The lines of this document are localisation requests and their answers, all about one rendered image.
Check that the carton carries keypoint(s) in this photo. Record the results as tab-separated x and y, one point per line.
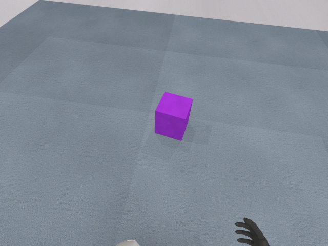
172	115

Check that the robot right hand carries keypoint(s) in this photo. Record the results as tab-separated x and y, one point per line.
255	233

